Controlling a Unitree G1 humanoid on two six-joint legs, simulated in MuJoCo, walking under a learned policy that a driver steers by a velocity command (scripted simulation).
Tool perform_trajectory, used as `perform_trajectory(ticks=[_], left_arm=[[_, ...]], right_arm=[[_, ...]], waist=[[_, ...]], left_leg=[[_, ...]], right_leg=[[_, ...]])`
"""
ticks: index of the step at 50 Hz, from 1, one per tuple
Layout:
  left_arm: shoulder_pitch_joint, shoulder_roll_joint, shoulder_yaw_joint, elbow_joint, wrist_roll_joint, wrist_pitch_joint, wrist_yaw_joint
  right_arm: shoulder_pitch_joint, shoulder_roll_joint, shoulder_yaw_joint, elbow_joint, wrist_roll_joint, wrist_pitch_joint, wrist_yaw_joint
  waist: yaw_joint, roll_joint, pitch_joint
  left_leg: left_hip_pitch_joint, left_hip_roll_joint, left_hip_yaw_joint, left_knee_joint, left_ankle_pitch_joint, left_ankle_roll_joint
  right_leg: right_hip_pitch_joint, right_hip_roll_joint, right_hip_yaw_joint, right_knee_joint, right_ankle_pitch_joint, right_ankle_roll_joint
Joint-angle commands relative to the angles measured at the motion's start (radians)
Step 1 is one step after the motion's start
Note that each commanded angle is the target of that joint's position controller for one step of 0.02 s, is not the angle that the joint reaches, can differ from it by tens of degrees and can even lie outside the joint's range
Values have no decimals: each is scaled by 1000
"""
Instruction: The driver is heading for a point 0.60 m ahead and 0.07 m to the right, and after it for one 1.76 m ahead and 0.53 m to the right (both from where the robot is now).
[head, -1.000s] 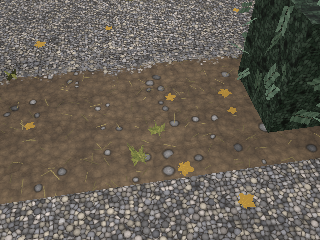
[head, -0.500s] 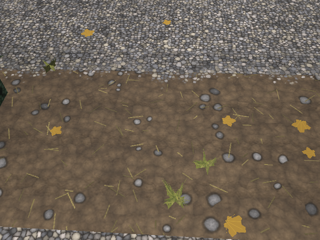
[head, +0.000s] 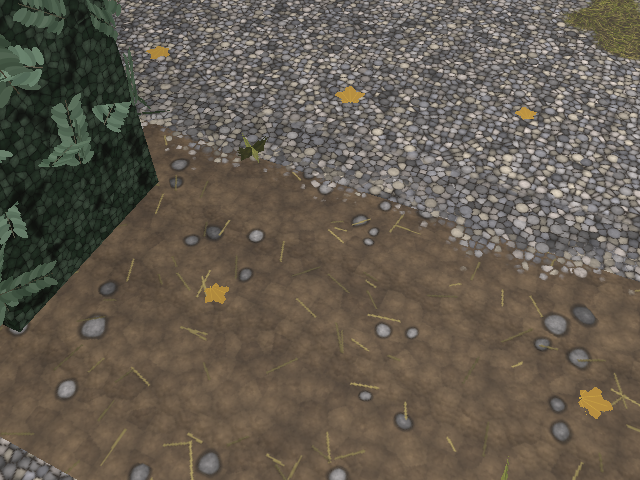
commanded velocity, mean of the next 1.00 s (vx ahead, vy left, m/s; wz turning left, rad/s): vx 0.41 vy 0.00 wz -0.12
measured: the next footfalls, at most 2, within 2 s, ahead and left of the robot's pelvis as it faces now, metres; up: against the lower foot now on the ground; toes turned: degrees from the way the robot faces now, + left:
left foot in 0.16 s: +0.25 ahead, +0.14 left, +0.00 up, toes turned +8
right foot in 0.68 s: +0.60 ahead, -0.04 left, +0.00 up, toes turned -5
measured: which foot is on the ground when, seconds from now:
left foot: up 0.00-0.14, down 0.16-0.70, up 0.72-1.00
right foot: down 0.00-0.16, up 0.18-0.66, down 0.68-1.00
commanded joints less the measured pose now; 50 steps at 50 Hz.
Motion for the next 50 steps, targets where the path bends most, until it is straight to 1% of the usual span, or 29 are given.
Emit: perform_trajectory(ticks=[1, 3, 5, 6, 7, 8, 9, 10, 11, 13, 14, 16, 19, 22, 24, 29, 32, 33, 34, 35, 36, 37, 38, 39, 40, 43, 46, 48, 50], left_arm=[[-9, 156, 37, -39, -7, -5, 4], [-3, 171, 44, -28, -13, 4, 1], [-19, 206, 53, -29, -24, 13, -1], [-29, 216, 54, -31, -28, 19, 0], [-46, 215, 49, -36, -30, 23, 2], [-46, 194, 37, -51, -11, 18, 4], [30, 40, -15, -112, 18, -12, -14], [-51, 117, -3, -107, -30, -57, -30], [-127, 156, 7, -120, -61, -70, -34], [-162, 154, 12, -95, -21, -64, -18], [-135, 148, 17, -83, -17, -48, -19], [-103, 109, 12, -74, -22, -17, -22], [-167, 83, 3, -96, -14, 10, -20], [-242, 68, -7, -114, -16, 7, -32], [-312, 54, -17, -135, -18, 4, -45], [-405, 59, -26, -190, -21, 6, -80], [-338, 106, -7, -204, -18, 16, -98], [-226, 144, 12, -183, -14, 20, -97], [-74, 201, 39, -154, -7, 20, -87], [15, 315, 66, -155, 15, 21, -71], [-4, 288, 48, -172, 7, 21, -69], [-31, 240, 33, -189, 11, 28, -65], [-106, 196, 22, -204, 0, 29, -61], [-162, 173, 15, -212, -12, 33, -58], [-193, 155, 9, -221, -6, 35, -52], [-223, 184, 16, -241, 13, 41, -46], [-210, 212, 26, -248, -3, 59, -27], [-208, 214, 27, -255, -13, 80, -13], [-201, 212, 27, -258, -11, 97, -3]], right_arm=[[-136, -6, 8, -89, 5, -17, 24], [-170, -16, 6, -105, 9, -20, 35], [-136, -50, -10, -108, 4, -20, 38], [-54, -78, -27, -90, 4, -19, 37], [105, -128, -57, -43, 7, -17, 32], [282, -208, -90, 1, 4, -10, 11], [278, -311, -93, 8, 10, -21, 6], [354, -229, -66, 7, -5, -26, 3], [309, -165, -49, 22, -11, -35, 2], [136, -88, -22, -6, -10, -47, 1], [97, -56, -11, -9, -22, -54, 0], [101, -70, -12, 16, -23, -68, -2], [135, -99, -17, 55, -25, -84, -13], [140, -100, -10, 74, -26, -90, -22], [170, -114, -10, 91, -22, -93, -26], [238, -124, -11, 143, -17, -64, -35], [203, -171, -22, 128, -14, -38, -49], [182, -181, -23, 119, -19, -26, -56], [157, -180, -19, 102, -16, -23, -63], [245, -89, 10, 62, -38, -41, -53], [278, -63, 35, 60, -47, -77, -30], [194, -148, 8, 47, -9, -100, -14], [122, -147, 11, 19, 8, -105, -15], [96, -138, 8, 22, -4, -99, -26], [98, -148, -2, 20, -18, -82, -38], [148, -102, 2, 10, -28, -40, -56], [111, -93, 8, -9, -33, -28, -68], [63, -96, 9, -23, -29, -21, -65], [1, -101, 10, -44, -23, -16, -60]], waist=[[1, -107, 64], [-1, -114, 87], [-41, -139, 48], [-91, -152, 2], [-177, -131, -81], [-251, -35, -182], [-130, 224, -269], [-199, 138, -357], [-201, 112, -226], [-127, 13, -107], [-90, 12, -90], [-59, 12, -68], [-66, -3, -2], [-91, 10, 30], [-122, 6, 49], [-144, 2, 84], [-79, 59, 2], [-16, 69, -50], [67, 35, -121], [29, -183, -281], [4, -236, -453], [34, -139, -417], [14, -74, -279], [-26, 11, -151], [-59, 12, -104], [-112, -54, -91], [-104, -94, -142], [-85, -112, -162], [-65, -131, -148]], left_leg=[[0, 4, 48, -88, 23, 9], [16, -8, 79, -129, -55, 37], [134, -64, 140, -145, -162, 76], [250, -106, 172, -167, -188, 99], [481, -152, 185, -234, -123, 135], [825, -31, -35, -249, -141, 199], [1106, 244, -619, -362, -312, 384], [1137, 288, -752, -487, -388, 389], [1057, 258, -563, -479, -264, 327], [759, 183, -310, -486, -28, 250], [672, 160, -245, -512, 51, 239], [591, 156, -176, -561, 125, 238], [557, 146, -63, -607, 197, 218], [540, 96, 57, -630, 169, 163], [561, 103, 90, -655, 133, 142], [810, 178, 133, -575, 281, 114], [882, 189, 173, -370, 758, 81], [855, 172, 186, -202, 869, 62], [720, 124, 205, 44, 769, 19], [305, -13, 199, 473, 174, -61], [79, -180, 5, 715, -619, -85], [18, -98, -106, 748, -578, -58], [-4, -50, -85, 669, -511, -48], [3, -20, -54, 585, -475, -57], [66, 6, -47, 516, -443, -64], [174, -9, -24, 361, -383, -98], [185, -39, -24, 183, -253, -129], [204, -55, -34, 89, -164, -137], [210, -68, -48, 9, -134, -138]], right_leg=[[22, -258, 61, -99, 242, -131], [68, -275, 36, -62, 331, -120], [98, -275, -4, 60, 697, -103], [99, -262, -27, 187, 875, -91], [35, -225, -58, 389, 927, -63], [-244, -195, -54, 698, 630, -16], [-672, 7, 47, 1048, -301, 33], [-771, 11, 248, 1151, -320, 8], [-843, -39, 240, 1138, -220, -18], [-718, -127, 233, 988, -73, -28], [-647, -151, 245, 955, -38, -28], [-604, -159, 240, 906, -5, -18], [-672, -149, 243, 769, 128, 2], [-628, -102, 225, 532, 360, -18], [-597, -73, 191, 418, 452, -33], [-687, -37, 164, 313, 348, -76], [-553, 43, 79, 333, 157, -125], [-418, 82, 62, 325, 132, -145], [-174, 80, 113, 250, 262, -181], [271, -182, 507, 301, 539, -346], [471, -355, 934, 165, 667, -486], [420, -308, 795, 164, 674, -423], [268, -267, 646, 158, 703, -376], [88, -221, 547, 127, 715, -340], [-47, -193, 498, 97, 712, -322], [-237, -129, 422, 67, 778, -311], [-242, -97, 399, 99, 753, -275], [-240, -80, 416, 114, 624, -239], [-240, -76, 461, 118, 461, -218]])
